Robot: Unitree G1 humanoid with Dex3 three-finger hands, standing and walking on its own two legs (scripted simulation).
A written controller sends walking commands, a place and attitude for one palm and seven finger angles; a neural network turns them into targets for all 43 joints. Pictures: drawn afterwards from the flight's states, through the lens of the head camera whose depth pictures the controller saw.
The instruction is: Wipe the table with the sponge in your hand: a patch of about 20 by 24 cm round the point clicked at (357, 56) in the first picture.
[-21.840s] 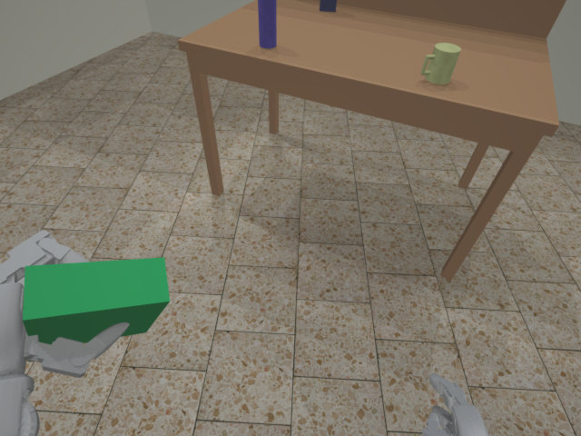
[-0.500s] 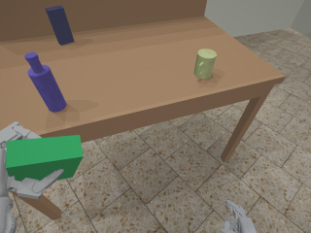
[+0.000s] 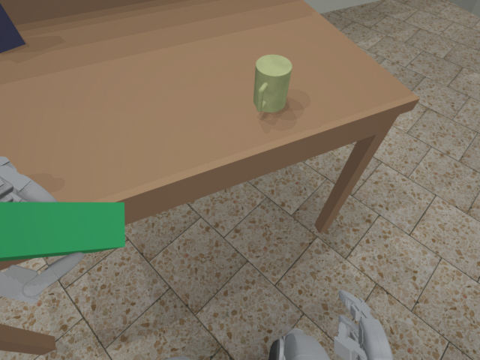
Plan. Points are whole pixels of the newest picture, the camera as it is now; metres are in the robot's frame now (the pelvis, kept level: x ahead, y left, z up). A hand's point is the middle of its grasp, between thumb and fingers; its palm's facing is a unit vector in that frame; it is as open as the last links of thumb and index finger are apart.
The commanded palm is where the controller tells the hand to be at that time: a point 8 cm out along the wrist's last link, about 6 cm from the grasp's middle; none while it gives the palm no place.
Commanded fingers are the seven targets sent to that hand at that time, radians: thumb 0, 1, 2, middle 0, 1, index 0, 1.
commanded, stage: shuffle to correct the standing spot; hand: left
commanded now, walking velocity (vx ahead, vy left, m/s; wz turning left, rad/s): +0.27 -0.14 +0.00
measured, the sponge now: (71, 232) +0.23 +0.21 +0.16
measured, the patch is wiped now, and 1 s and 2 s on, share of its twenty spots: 0.00 0.00 0.00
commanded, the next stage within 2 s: come to a stop and stand still in 0.90 s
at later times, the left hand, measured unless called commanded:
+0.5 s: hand (137, 141) +0.33 +0.15 +0.21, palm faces +0.45 -0.79 -0.43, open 9.1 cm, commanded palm +0.27 +0.18 +0.19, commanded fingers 0.00 0.10 1.30 -1.20 -1.60 -1.20 -1.60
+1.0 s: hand (207, 100) +0.42 +0.08 +0.20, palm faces +0.47 -0.76 -0.46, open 9.1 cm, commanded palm +0.36 +0.11 +0.19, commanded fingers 0.00 0.10 1.30 -1.20 -1.60 -1.20 -1.60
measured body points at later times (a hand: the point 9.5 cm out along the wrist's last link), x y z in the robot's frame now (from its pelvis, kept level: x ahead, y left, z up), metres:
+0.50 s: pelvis +0.12 -0.10 +0.01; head +0.13 -0.09 +0.46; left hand +0.30 +0.19 +0.23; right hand +0.30 -0.31 -0.07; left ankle +0.13 +0.06 -0.72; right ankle +0.17 -0.21 -0.70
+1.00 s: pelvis +0.21 -0.18 +0.00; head +0.22 -0.19 +0.45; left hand +0.39 +0.12 +0.22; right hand +0.39 -0.41 -0.08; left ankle +0.22 -0.04 -0.72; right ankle +0.21 -0.25 -0.72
